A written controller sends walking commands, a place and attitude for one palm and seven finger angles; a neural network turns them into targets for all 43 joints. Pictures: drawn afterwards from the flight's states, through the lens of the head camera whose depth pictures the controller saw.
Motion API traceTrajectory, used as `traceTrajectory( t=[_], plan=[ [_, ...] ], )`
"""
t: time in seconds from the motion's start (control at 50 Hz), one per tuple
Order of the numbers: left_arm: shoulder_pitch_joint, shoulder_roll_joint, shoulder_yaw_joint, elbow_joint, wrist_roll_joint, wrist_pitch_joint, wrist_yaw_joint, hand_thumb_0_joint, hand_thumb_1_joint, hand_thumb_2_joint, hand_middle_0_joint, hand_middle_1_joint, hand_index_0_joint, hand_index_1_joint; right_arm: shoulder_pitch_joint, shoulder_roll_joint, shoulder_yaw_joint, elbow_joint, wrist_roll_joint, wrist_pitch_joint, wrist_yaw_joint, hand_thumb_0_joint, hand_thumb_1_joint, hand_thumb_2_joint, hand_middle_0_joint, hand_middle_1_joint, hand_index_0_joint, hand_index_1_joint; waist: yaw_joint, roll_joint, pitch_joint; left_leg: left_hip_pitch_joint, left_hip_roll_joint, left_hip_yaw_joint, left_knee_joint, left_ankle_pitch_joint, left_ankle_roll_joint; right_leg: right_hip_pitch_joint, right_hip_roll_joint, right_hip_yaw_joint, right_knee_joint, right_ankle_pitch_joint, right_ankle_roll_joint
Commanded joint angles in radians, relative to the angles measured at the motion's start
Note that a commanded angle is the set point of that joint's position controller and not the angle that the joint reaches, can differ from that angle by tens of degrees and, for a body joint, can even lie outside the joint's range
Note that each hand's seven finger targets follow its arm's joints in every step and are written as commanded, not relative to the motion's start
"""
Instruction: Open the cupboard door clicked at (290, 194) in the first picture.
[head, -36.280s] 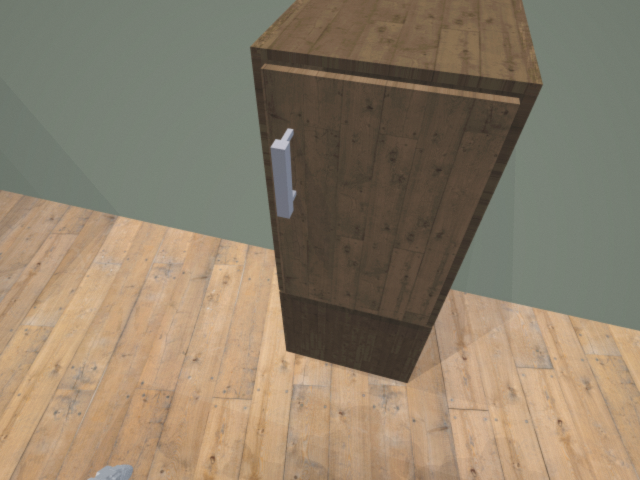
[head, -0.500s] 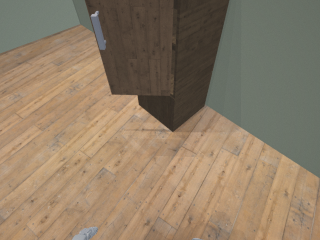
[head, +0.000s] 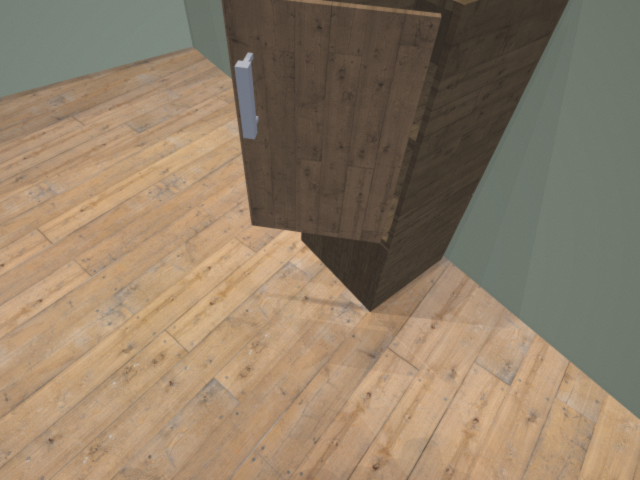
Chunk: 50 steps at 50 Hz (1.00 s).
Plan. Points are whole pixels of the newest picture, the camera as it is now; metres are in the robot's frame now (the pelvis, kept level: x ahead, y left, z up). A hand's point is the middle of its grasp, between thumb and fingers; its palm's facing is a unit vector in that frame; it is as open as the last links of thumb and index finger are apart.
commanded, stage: take the last steps up to it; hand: left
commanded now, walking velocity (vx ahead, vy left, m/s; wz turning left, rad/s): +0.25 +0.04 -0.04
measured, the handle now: (249, 96) +0.76 +0.21 +0.06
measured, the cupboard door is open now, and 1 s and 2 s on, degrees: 43 43 43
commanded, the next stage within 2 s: come to a stop and stand still in 0.20 s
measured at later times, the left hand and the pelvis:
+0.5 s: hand (211, 411) +0.23 +0.18 -0.17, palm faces +0.02 -0.98 -0.21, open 7.3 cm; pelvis +0.17 +0.00 +0.00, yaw -1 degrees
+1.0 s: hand (219, 415) +0.23 +0.17 -0.16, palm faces +0.02 -0.97 -0.24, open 7.4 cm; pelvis +0.18 -0.02 +0.01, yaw -1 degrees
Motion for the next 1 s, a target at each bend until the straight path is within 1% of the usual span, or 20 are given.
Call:
traceTrajectory(
  t=[0.0,0.12,0.2,0.22,0.24,0.26,0.28,0.32,0.38,0.44,0.48,0.54,0.6,0.68,0.72,0.74,0.76,0.78,0.84,0.98],
  plan=[
    [-0.085,0.018,0.002,-0.118,-0.002,-0.038,-0.015,0.000,0.900,0.900,-0.200,-0.300,-0.200,-0.300,0.177,-0.133,-0.019,0.038,0.009,-0.008,-0.025,0.000,-0.900,-0.900,0.200,0.300,0.200,0.300,-0.043,0.143,-0.018,0.210,0.281,-0.256,-0.365,0.136,0.111,-0.236,-0.049,0.034,0.016,0.099,0.003],
    [-0.121,-0.003,-0.004,-0.137,-0.001,-0.025,-0.013,0.000,0.900,0.900,-0.200,-0.300,-0.200,-0.300,0.177,-0.132,-0.017,0.063,0.010,0.004,-0.018,0.000,-0.900,-0.900,0.200,0.300,0.200,0.300,-0.030,0.112,0.010,0.155,0.237,-0.148,-0.369,0.162,0.121,-0.061,-0.008,-0.031,-0.342,0.179,0.011],
    [-0.086,0.033,0.004,-0.129,0.001,-0.030,-0.010,0.000,0.900,0.900,-0.200,-0.300,-0.200,-0.300,0.170,-0.129,-0.012,0.083,0.013,0.019,-0.017,0.000,-0.900,-0.900,0.200,0.300,0.200,0.300,0.003,0.096,0.008,0.117,0.183,-0.112,-0.239,0.108,0.069,0.134,0.041,-0.064,-0.536,0.251,0.000],
    [-0.027,0.062,0.014,-0.109,0.002,-0.036,-0.006,0.000,0.900,0.900,-0.200,-0.300,-0.200,-0.300,0.164,-0.109,-0.007,0.087,0.018,0.019,-0.016,0.000,-0.900,-0.900,0.200,0.300,0.200,0.300,0.032,0.041,-0.010,0.055,0.133,-0.079,-0.135,0.092,0.035,0.265,0.024,-0.025,-0.604,0.280,-0.016],
    [0.063,0.133,0.027,-0.083,0.004,-0.046,0.001,0.000,0.900,0.900,-0.200,-0.300,-0.200,-0.300,0.164,-0.084,-0.002,0.076,0.025,0.019,-0.011,0.000,-0.900,-0.900,0.200,0.300,0.200,0.300,0.067,-0.092,-0.046,-0.090,0.036,-0.005,0.054,-0.044,-0.015,0.421,-0.121,0.179,-0.672,0.292,-0.077],
    [0.143,0.214,0.042,-0.062,-0.005,-0.049,0.006,0.000,0.900,0.900,-0.200,-0.300,-0.200,-0.300,0.184,-0.067,-0.001,0.056,0.025,0.022,-0.005,0.000,-0.900,-0.900,0.200,0.300,0.200,0.300,0.075,-0.257,-0.073,-0.248,-0.048,0.034,0.297,-0.332,-0.054,0.529,-0.326,0.441,-0.803,0.315,-0.200],
    [0.151,0.196,0.040,-0.061,-0.012,-0.054,0.018,0.000,0.900,0.900,-0.200,-0.300,-0.200,-0.300,0.124,-0.093,-0.004,0.047,0.025,0.028,-0.010,0.000,-0.900,-0.900,0.200,0.300,0.200,0.300,0.095,-0.242,-0.073,-0.270,-0.009,-0.084,0.460,-0.388,-0.054,0.466,-0.360,0.509,-0.846,0.362,-0.252],
    [-0.011,0.113,0.014,-0.098,-0.010,-0.050,0.038,0.000,0.900,0.900,-0.200,-0.300,-0.200,-0.300,0.099,-0.070,0.003,0.053,0.033,0.041,-0.020,0.000,-0.900,-0.900,0.200,0.300,0.200,0.300,0.018,-0.156,-0.020,-0.220,0.049,-0.166,0.442,-0.279,-0.070,0.321,-0.303,0.294,-0.800,0.694,-0.231],
    [-0.115,0.106,0.000,-0.116,-0.008,-0.042,0.044,0.000,0.900,0.900,-0.200,-0.300,-0.200,-0.300,0.178,0.001,0.020,0.100,0.039,0.072,-0.023,0.000,-0.900,-0.900,0.200,0.300,0.200,0.300,-0.042,-0.103,-0.079,0.001,0.010,-0.101,0.148,-0.173,-0.094,0.223,-0.190,0.075,-0.714,0.963,-0.170],
    [-0.118,0.115,0.010,-0.110,-0.021,-0.016,0.049,0.000,0.900,0.900,-0.200,-0.300,-0.200,-0.300,0.231,-0.027,0.007,0.127,0.032,0.083,-0.025,0.000,-0.900,-0.900,0.200,0.300,0.200,0.300,-0.056,-0.022,-0.102,0.151,0.006,-0.079,-0.131,0.182,-0.093,0.190,-0.128,0.046,-0.578,0.787,-0.084],
    [-0.081,0.078,0.002,-0.131,-0.027,0.008,0.049,0.000,0.900,0.900,-0.200,-0.300,-0.200,-0.300,0.187,-0.135,-0.016,0.075,0.023,0.082,-0.032,0.000,-0.900,-0.900,0.200,0.300,0.200,0.300,-0.027,0.179,-0.094,0.156,0.215,-0.264,-0.149,0.666,0.023,0.098,-0.015,-0.019,-0.498,0.374,0.008],
    [-0.121,0.067,0.004,-0.153,-0.024,0.038,0.046,0.000,0.900,0.900,-0.200,-0.300,-0.200,-0.300,0.164,-0.175,-0.028,0.054,0.014,0.084,-0.054,0.000,-0.900,-0.900,0.200,0.300,0.200,0.300,-0.049,0.247,-0.036,0.152,0.325,-0.372,-0.196,0.910,0.159,-0.012,0.070,0.029,-0.186,-0.144,0.017],
    [-0.140,0.059,0.007,-0.158,-0.023,0.035,0.043,0.000,0.900,0.900,-0.200,-0.300,-0.200,-0.300,0.129,-0.187,-0.038,0.034,0.008,0.089,-0.061,0.000,-0.900,-0.900,0.200,0.300,0.200,0.300,-0.055,0.199,-0.086,0.292,0.303,-0.318,-0.112,0.987,0.170,-0.086,0.077,0.065,-0.150,-0.152,0.011],
    [-0.099,0.060,0.010,-0.163,-0.021,0.032,0.038,0.000,0.900,0.900,-0.200,-0.300,-0.200,-0.300,0.074,-0.208,-0.050,0.010,0.013,0.094,-0.054,0.000,-0.900,-0.900,0.200,0.300,0.200,0.300,-0.038,0.207,-0.145,0.270,0.257,-0.262,-0.108,0.814,0.113,0.060,0.085,0.031,-0.403,0.032,0.008],
    [-0.033,0.083,0.013,-0.152,-0.013,0.021,0.037,0.000,0.900,0.900,-0.200,-0.300,-0.200,-0.300,0.048,-0.198,-0.052,-0.003,0.023,0.099,-0.046,0.000,-0.900,-0.900,0.200,0.300,0.200,0.300,-0.007,0.124,-0.149,0.188,0.191,-0.220,-0.035,0.562,0.045,0.200,0.065,0.039,-0.646,0.330,0.004],
    [-0.027,0.148,0.020,-0.158,-0.001,0.012,0.042,0.000,0.900,0.900,-0.200,-0.300,-0.200,-0.300,0.049,-0.152,-0.049,-0.018,0.034,0.102,-0.039,0.000,-0.900,-0.900,0.200,0.300,0.200,0.300,-0.014,-0.062,-0.143,0.070,0.084,-0.142,0.069,0.255,-0.025,0.266,-0.077,0.231,-0.724,0.615,-0.038],
    [-0.064,0.202,0.022,-0.163,0.000,0.007,0.042,0.000,0.900,0.900,-0.200,-0.300,-0.200,-0.300,0.042,-0.106,-0.036,-0.036,0.038,0.113,-0.027,0.000,-0.900,-0.900,0.200,0.300,0.200,0.300,-0.021,-0.216,-0.080,-0.023,-0.042,-0.089,0.199,-0.263,-0.079,0.212,-0.267,0.358,-0.774,0.758,-0.147],
    [-0.073,0.200,0.011,-0.172,-0.002,0.003,0.040,0.000,0.900,0.900,-0.200,-0.300,-0.200,-0.300,0.002,-0.103,-0.035,-0.034,0.036,0.129,-0.024,0.000,-0.900,-0.900,0.200,0.300,0.200,0.300,-0.002,-0.125,-0.051,-0.005,-0.049,-0.164,0.339,-0.353,-0.078,0.111,-0.290,0.357,-0.796,0.720,-0.201],
    [-0.105,0.146,0.004,-0.156,-0.007,-0.009,0.050,0.000,0.900,0.900,-0.200,-0.300,-0.200,-0.300,-0.004,-0.105,-0.026,-0.010,0.033,0.127,-0.028,0.000,-0.900,-0.900,0.200,0.300,0.200,0.300,-0.026,-0.160,-0.051,-0.107,-0.031,-0.191,0.419,-0.287,-0.089,0.261,-0.198,0.265,-0.696,1.031,-0.190],
    [-0.080,0.176,0.008,-0.121,-0.012,-0.013,0.049,0.000,0.900,0.900,-0.200,-0.300,-0.200,-0.300,0.027,-0.080,-0.005,0.018,0.037,0.101,-0.021,0.000,-0.900,-0.900,0.200,0.300,0.200,0.300,-0.016,-0.118,-0.095,0.068,-0.051,-0.122,-0.057,-0.094,-0.095,0.326,-0.157,0.216,-0.650,0.936,-0.141]
  ],
)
